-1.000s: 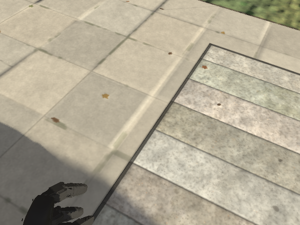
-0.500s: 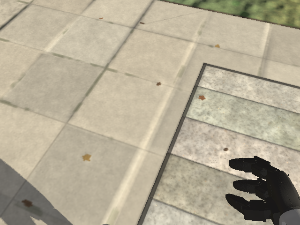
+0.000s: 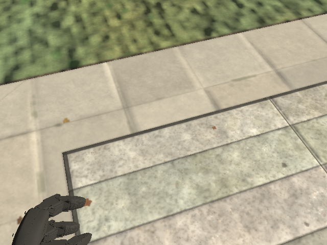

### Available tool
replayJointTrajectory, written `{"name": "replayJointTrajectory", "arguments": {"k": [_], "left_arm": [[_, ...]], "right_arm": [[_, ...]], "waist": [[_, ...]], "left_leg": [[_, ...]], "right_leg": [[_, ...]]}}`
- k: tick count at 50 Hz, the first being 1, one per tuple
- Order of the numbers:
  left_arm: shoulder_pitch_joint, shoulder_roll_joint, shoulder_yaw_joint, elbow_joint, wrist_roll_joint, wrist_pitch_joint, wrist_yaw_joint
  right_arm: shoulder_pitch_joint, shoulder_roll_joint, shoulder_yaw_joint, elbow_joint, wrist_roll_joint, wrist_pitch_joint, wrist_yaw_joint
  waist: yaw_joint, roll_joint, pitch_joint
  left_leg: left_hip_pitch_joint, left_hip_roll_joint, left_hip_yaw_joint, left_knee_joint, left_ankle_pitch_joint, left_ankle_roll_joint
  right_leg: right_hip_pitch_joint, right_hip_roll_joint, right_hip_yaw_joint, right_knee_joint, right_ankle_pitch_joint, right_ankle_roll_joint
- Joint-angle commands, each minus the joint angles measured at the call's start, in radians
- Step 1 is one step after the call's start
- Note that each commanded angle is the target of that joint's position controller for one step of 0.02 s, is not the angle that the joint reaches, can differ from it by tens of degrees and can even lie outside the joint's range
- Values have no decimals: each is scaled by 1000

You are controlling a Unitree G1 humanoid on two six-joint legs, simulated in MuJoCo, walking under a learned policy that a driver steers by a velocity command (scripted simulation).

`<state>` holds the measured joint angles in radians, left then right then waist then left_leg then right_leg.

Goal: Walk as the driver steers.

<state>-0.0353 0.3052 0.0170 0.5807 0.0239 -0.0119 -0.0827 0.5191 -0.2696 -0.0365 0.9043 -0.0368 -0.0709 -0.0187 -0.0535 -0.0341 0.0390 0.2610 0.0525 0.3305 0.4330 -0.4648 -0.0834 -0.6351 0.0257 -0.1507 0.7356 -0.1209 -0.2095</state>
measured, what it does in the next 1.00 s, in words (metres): walks ahead, turning left: right foot, then left foot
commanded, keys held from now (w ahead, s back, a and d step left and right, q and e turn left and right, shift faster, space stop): w+e+shift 0.02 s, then w+q+shift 0.36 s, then q+shift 0.62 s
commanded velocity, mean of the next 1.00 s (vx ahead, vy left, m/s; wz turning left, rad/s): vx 0.60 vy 0.00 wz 0.49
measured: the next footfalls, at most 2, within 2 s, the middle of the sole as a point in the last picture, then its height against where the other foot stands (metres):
right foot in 0.02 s outside the picture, level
left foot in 0.46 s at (151, 199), level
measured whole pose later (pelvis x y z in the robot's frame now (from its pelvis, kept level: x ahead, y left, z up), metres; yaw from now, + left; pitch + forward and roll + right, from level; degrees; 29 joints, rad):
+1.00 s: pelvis +0.73 +0.00 +0.03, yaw +36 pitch +2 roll -2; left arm 0.09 0.24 0.03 0.61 0.03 -0.01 0.06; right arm 0.17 -0.35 -0.08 0.61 0.02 0.06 -0.02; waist -0.01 0.02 0.06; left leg -0.57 -0.05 -0.07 1.27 -0.45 -0.07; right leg -0.42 0.03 0.03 0.46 -0.07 0.01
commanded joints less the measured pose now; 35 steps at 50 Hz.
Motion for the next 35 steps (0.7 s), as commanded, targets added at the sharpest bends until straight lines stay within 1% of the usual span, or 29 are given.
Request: {"name": "replayJointTrajectory", "arguments": {"k": [1,2,3,4,5,6,8,9,11,12,14,16,17,19,20,21,22,23,24,25,26,27,28,29,30,31,32,33,35], "left_arm": [[514,206,106,141,-12,1,58],[379,299,113,96,11,16,65],[443,286,121,64,7,23,75],[429,232,110,95,6,13,88],[392,179,95,109,9,-5,94],[351,143,80,116,12,-27,95],[343,78,52,140,2,-71,93],[355,84,53,161,-1,-85,88],[404,77,53,191,-2,-107,73],[415,73,51,200,-4,-113,66],[408,60,41,205,-13,-126,63],[444,66,34,224,-20,-140,70],[454,74,32,233,-20,-145,77],[452,112,36,238,-12,-136,103],[437,132,42,233,-4,-123,122],[413,152,50,225,4,-104,138],[359,174,58,207,12,-87,148],[266,195,70,188,-1,-76,147],[229,48,38,138,14,-96,121],[396,2,13,79,-36,-103,121],[312,78,5,29,-41,-135,94],[240,84,13,-8,-53,-141,83],[246,91,17,-2,-38,-130,81],[263,88,19,2,-20,-114,81],[269,104,26,-4,-11,-98,87],[248,102,25,-19,4,-92,96],[205,69,15,-37,14,-90,105],[163,39,6,-49,16,-86,114],[120,16,0,-61,-8,-71,124]], "right_arm": [[-155,-214,-55,-134,-16,12,3],[-70,-77,-20,-222,-10,1,11],[-158,-141,-20,-285,7,-27,11],[-207,-154,-15,-273,18,-40,10],[-204,-146,-10,-248,20,-39,8],[-196,-123,-2,-231,7,-25,12],[-149,-92,4,-190,2,23,32],[-165,-74,7,-192,8,38,43],[-301,-64,9,-220,28,44,51],[-342,-53,11,-230,37,40,54],[-391,-41,16,-233,41,28,66],[-439,-23,24,-238,42,19,78],[-445,-29,23,-234,44,15,82],[-402,-65,14,-207,35,17,83],[-340,-89,7,-183,23,21,81],[-210,-121,-6,-144,15,22,77],[-4,-160,-27,-83,7,24,70],[181,-191,-50,-37,7,25,51],[154,-248,-72,-25,37,40,30],[68,-331,-88,-64,5,31,33],[-38,-205,-63,-187,12,4,41],[-150,-172,-58,-210,40,-5,42],[-259,-144,-46,-239,58,-11,40],[-304,-151,-46,-264,55,-14,37],[-317,-156,-47,-277,49,-15,34],[-325,-163,-49,-278,51,-11,29],[-317,-179,-56,-271,51,-6,18],[-295,-194,-65,-262,56,7,4],[-251,-211,-80,-245,74,47,-22]], "waist": [[282,-7,-168],[101,-221,-198],[182,-109,-349],[157,2,-203],[102,88,-76],[58,130,-48],[2,132,-3],[-4,95,22],[45,72,102],[56,61,115],[64,51,98],[83,33,82],[82,23,70],[50,-29,13],[14,-50,-20],[-51,-58,-76],[-148,-59,-150],[-267,1,-177],[-165,328,-155],[-32,286,-401],[-79,123,-479],[4,-22,-245],[83,-121,-122],[120,-135,-35],[138,-116,5],[139,-102,19],[127,-81,11],[103,-50,-30],[62,45,-155]], "left_leg": [[-615,86,-94,864,588,97],[-992,-52,-170,1224,-60,58],[-1109,-39,-367,1247,43,69],[-1142,12,-366,1177,124,82],[-1084,60,-356,1091,171,90],[-994,90,-368,1031,173,94],[-868,125,-398,922,176,91],[-886,127,-400,863,186,91],[-961,103,-392,715,302,113],[-972,81,-376,619,376,127],[-902,37,-291,440,547,153],[-835,7,-231,310,692,186],[-807,-16,-210,260,732,202],[-754,-92,-158,214,697,221],[-707,-138,-132,196,643,225],[-587,-191,-114,184,585,229],[-390,-206,-151,176,554,252],[-219,-125,-277,64,618,329],[45,22,-452,222,1106,371],[258,236,-882,146,1279,602],[199,243,-1057,-11,744,583],[-41,196,-1024,-127,456,536],[-280,163,-955,-180,414,493],[-467,124,-906,-201,523,476],[-592,72,-821,-209,642,454],[-707,7,-733,-197,756,426],[-755,-51,-664,-161,894,403],[-743,-90,-621,-114,974,373],[-678,-136,-606,-37,955,280]], "right_leg": [[836,36,164,-62,-178,-79],[1000,-209,670,-164,-86,-182],[1066,-301,911,-401,-276,-249],[926,-318,872,-490,-325,-202],[730,-295,760,-500,-266,-153],[581,-258,663,-501,-197,-119],[396,-205,484,-546,-75,-73],[368,-191,422,-578,-70,-54],[377,-137,273,-630,112,18],[402,-106,190,-638,232,53],[429,-60,59,-654,419,110],[499,-92,17,-694,577,141],[557,-109,-1,-688,699,161],[712,-137,-38,-592,1043,196],[771,-150,-51,-476,1216,213],[775,-157,-55,-270,1329,227],[699,-167,-42,12,1333,238],[543,-98,-57,464,985,252],[97,120,-2,907,-396,280],[-152,116,208,1145,-463,294],[-137,84,388,1084,-417,281],[-182,44,357,934,-370,239],[-119,-6,326,818,-307,226],[-48,-22,313,734,-296,237],[21,-41,299,620,-288,251],[100,-44,267,468,-271,268],[143,-20,229,318,-229,288],[174,10,211,187,-172,303],[256,73,210,0,1,319]]}}
Keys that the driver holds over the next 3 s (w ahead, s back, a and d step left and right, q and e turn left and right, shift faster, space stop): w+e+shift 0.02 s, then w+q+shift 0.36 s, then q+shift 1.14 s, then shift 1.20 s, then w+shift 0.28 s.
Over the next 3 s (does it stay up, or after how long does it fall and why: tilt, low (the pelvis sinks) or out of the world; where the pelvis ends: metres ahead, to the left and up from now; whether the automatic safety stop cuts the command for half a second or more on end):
stays up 0.79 0.10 0.03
